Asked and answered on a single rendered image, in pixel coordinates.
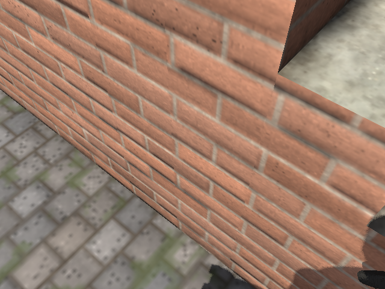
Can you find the right robot hand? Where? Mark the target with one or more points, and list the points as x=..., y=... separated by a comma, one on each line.
x=372, y=278

